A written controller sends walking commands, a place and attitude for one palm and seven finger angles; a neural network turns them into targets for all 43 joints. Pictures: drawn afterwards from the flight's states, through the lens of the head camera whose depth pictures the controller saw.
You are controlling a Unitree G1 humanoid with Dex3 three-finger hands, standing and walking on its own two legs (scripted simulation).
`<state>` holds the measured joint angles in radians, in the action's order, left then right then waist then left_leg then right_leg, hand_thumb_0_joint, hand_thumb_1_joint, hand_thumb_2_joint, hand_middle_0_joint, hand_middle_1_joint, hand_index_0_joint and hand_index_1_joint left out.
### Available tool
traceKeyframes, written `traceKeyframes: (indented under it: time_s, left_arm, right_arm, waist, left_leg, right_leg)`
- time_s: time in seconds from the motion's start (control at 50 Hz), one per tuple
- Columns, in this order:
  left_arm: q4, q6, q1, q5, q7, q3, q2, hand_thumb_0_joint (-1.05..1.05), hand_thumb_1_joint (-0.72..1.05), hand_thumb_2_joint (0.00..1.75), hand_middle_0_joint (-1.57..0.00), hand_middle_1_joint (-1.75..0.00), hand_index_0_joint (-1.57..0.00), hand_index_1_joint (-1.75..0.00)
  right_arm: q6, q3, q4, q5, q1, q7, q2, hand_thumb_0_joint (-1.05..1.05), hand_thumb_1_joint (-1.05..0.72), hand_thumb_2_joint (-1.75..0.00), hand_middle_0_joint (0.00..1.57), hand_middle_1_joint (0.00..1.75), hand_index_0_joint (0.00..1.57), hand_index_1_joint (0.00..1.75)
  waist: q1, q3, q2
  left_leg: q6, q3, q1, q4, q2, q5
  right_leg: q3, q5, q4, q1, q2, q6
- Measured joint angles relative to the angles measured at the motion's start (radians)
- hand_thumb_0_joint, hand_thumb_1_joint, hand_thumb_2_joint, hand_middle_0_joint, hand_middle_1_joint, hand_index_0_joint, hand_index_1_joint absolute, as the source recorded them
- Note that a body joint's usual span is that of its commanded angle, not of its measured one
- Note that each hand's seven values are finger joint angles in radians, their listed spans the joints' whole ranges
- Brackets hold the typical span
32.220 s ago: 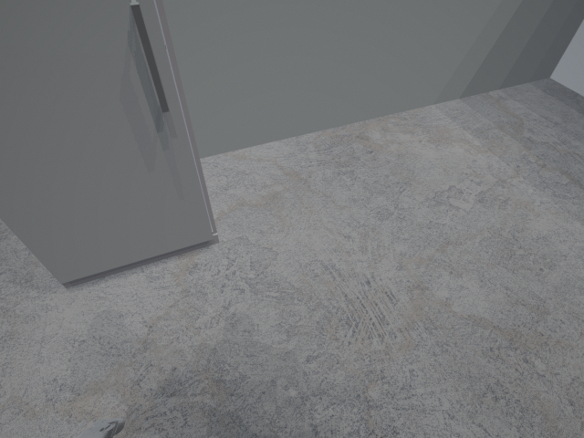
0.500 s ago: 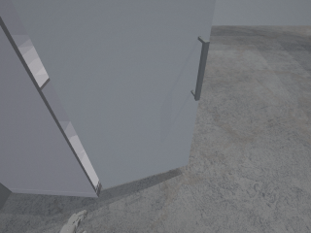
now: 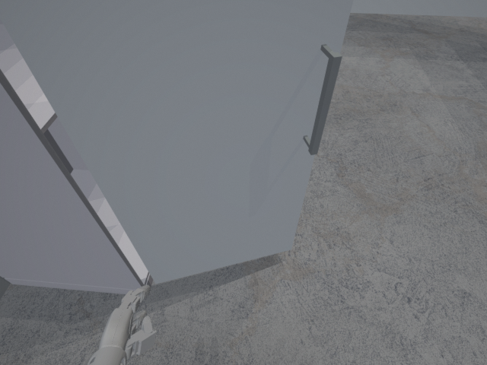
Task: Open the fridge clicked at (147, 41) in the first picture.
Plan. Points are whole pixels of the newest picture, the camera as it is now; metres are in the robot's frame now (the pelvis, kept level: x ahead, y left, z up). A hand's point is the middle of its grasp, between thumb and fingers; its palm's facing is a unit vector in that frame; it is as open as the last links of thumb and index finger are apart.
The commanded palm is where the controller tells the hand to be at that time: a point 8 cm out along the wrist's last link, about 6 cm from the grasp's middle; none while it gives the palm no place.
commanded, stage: stop stepping back and stand still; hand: right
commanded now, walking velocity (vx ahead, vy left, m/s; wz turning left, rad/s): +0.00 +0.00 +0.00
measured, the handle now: (318, 105) +0.64 -0.13 +0.08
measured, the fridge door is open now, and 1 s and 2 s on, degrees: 70 70 70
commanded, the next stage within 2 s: let the arm hang, fingers relaxed in 0.04 s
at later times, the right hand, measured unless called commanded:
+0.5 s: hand out of the picture -0.01 -0.19 -0.18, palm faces +0.00 +0.99 -0.16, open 7.1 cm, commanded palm none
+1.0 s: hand out of the picture -0.01 -0.21 -0.17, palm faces +0.01 +0.98 -0.22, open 7.4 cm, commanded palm none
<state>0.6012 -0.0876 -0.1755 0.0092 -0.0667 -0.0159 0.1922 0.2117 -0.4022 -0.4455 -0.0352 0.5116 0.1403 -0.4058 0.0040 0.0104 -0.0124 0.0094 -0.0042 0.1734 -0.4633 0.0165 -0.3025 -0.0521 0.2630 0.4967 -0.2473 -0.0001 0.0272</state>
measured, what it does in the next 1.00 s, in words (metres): stands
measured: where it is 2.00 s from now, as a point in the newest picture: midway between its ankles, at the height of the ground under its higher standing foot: outside the picture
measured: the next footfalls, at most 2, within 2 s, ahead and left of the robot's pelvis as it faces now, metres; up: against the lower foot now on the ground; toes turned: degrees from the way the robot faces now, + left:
none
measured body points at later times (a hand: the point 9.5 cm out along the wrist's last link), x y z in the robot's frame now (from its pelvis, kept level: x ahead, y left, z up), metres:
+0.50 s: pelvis -0.02 -0.01 +0.00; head +0.01 -0.04 +0.45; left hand +0.04 +0.25 -0.13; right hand -0.01 -0.24 -0.17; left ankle -0.04 +0.11 -0.74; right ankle +0.00 -0.10 -0.74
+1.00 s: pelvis -0.01 -0.03 +0.00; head -0.01 -0.03 +0.45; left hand -0.01 +0.20 -0.15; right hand +0.00 -0.26 -0.15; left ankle -0.04 +0.11 -0.74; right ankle +0.00 -0.10 -0.74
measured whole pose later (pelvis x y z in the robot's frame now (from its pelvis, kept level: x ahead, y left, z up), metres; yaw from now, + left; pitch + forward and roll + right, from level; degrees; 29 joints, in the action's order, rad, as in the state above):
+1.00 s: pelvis -0.01 -0.03 +0.00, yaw -1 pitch -1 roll +0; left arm 1.10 0.00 -0.28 -0.01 -0.02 0.00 0.17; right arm 0.01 0.01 1.12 0.02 0.26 0.03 -0.18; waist 0.00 0.02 0.01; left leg -0.03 -0.01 0.13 -0.40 -0.03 -0.25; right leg -0.06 0.20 0.41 -0.20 0.05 0.07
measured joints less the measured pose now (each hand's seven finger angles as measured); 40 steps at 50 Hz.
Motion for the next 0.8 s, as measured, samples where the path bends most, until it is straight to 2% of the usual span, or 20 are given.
traceKeyframes:
  time_s: [0.14,0.16,0.18,0.22,0.3,0.36,0.42,0.44,0.5,0.6,0.8]
  left_arm:
    - [-0.014,0.016,-0.016,0.002,-0.008,0.007,0.006,0.01,0.9,0.9,-0.2,-0.3,-0.2,-0.3]
    - [0.001,-0.001,-0.018,0.009,0.009,0.013,0.019,0.01,0.9,0.9,-0.2,-0.3,-0.2,-0.3]
    - [0.023,-0.008,-0.017,0.01,0.032,0.019,0.041,0.01,0.9,0.9,-0.2,-0.3,-0.2,-0.3]
    - [0.073,0.014,-0.003,-0.001,0.061,0.027,0.086,0.0,0.9,0.9,-0.2,-0.3,-0.2,-0.3]
    - [0.153,0.07,0.017,-0.024,0.076,0.024,0.118,0.0,0.9,0.9,-0.2,-0.3,-0.2,-0.3]
    - [0.196,0.089,0.002,-0.033,0.076,0.014,0.101,0.0,0.9,0.9,-0.2,-0.3,-0.2,-0.3]
    - [0.254,0.099,-0.028,-0.034,0.074,0.001,0.077,0.0,0.91,0.9,-0.2,-0.3,-0.2,-0.3]
    - [0.276,0.102,-0.04,-0.034,0.072,-0.002,0.068,0.0,0.91,0.9,-0.2,-0.3,-0.2,-0.3]
    - [0.342,0.109,-0.077,-0.032,0.063,-0.005,0.04,0.0,0.91,0.9,-0.2,-0.3,-0.2,-0.3]
    - [0.428,0.112,-0.118,-0.024,0.051,0.001,0.012,0.0,0.91,0.9,-0.2,-0.3,-0.2,-0.3]
    - [0.486,0.099,-0.117,-0.017,0.044,0.008,-0.025,0.0,0.91,0.9,-0.2,-0.3,-0.2,-0.3]
  right_arm:
    - [0.014,-0.016,-0.035,-0.007,0.039,0.001,-0.026,0.01,-0.89,-0.9,0.21,0.3,0.21,0.3]
    - [0.023,0.007,0.012,0.004,0.012,-0.009,-0.033,0.01,-0.89,-0.9,0.21,0.3,0.21,0.3]
    - [0.006,0.051,0.095,0.021,-0.037,-0.033,-0.037,0.01,-0.89,-0.9,0.21,0.3,0.21,0.3]
    - [-0.073,0.151,0.322,0.048,-0.14,-0.08,-0.017,0.0,-0.89,-0.9,0.2,0.3,0.21,0.3]
    - [-0.22,0.304,0.808,0.069,-0.257,-0.125,0.075,0.0,-0.9,-0.9,0.2,0.29,0.2,0.3]
    - [-0.264,0.383,1.072,0.07,-0.265,-0.138,0.138,0.0,-0.91,-0.9,0.19,0.29,0.2,0.3]
    - [-0.273,0.434,1.255,0.064,-0.244,-0.144,0.197,0.01,-0.91,-0.9,0.2,0.29,0.2,0.3]
    - [-0.27,0.435,1.301,0.061,-0.235,-0.138,0.211,0.01,-0.92,-0.9,0.2,0.29,0.2,0.3]
    - [-0.256,0.419,1.402,0.057,-0.213,-0.127,0.204,0.0,-0.97,-0.9,0.21,0.3,0.21,0.3]
    - [-0.238,0.416,1.515,0.054,-0.173,-0.127,0.19,0.0,-0.96,-0.9,0.2,0.3,0.21,0.3]
    - [-0.217,0.415,1.594,0.052,-0.178,-0.112,0.198,0.0,-0.92,-0.9,0.2,0.29,0.2,0.3]
  waist:
    - [0.008,-0.01,-0.007]
    - [0.004,-0.015,0.002]
    - [-0.003,-0.024,0.015]
    - [-0.014,-0.044,0.045]
    - [0.003,-0.049,0.07]
    - [0.02,-0.021,0.04]
    - [0.021,0.012,0.001]
    - [0.018,0.021,-0.01]
    - [0.0,0.042,-0.031]
    - [-0.016,0.052,-0.021]
    - [-0.011,0.035,0.022]
  left_leg:
    - [-0.002,0.0,0.004,0.012,0.001,0.009]
    - [-0.003,-0.009,0.019,-0.003,-0.001,0.009]
    - [-0.005,-0.017,0.039,-0.029,-0.008,0.001]
    - [-0.013,-0.024,0.077,-0.083,-0.023,-0.029]
    - [-0.024,-0.027,0.104,-0.14,-0.042,-0.055]
    - [-0.022,-0.023,0.089,-0.133,-0.045,-0.05]
    - [-0.02,-0.023,0.06,-0.09,-0.039,-0.027]
    - [-0.019,-0.024,0.05,-0.071,-0.036,-0.017]
    - [-0.013,-0.032,0.025,-0.015,-0.026,0.013]
    - [-0.015,-0.035,-0.008,0.05,-0.022,0.045]
    - [-0.028,-0.014,-0.034,0.072,-0.035,0.055]
  right_leg:
    - [0.0,-0.002,-0.001,-0.009,-0.001,0.003]
    - [0.005,-0.002,0.013,-0.025,0.0,0.004]
    - [0.01,0.002,0.034,-0.047,0.006,0.007]
    - [0.014,0.017,0.078,-0.085,0.021,0.016]
    - [0.016,0.028,0.115,-0.106,0.038,0.029]
    - [0.012,0.019,0.097,-0.084,0.041,0.028]
    - [0.013,0.0,0.059,-0.056,0.036,0.026]
    - [0.015,-0.007,0.046,-0.05,0.034,0.025]
    - [0.023,-0.026,0.012,-0.036,0.026,0.021]
    - [0.027,-0.044,-0.026,-0.015,0.024,0.023]
    - [0.005,-0.057,-0.068,0.026,0.036,0.036]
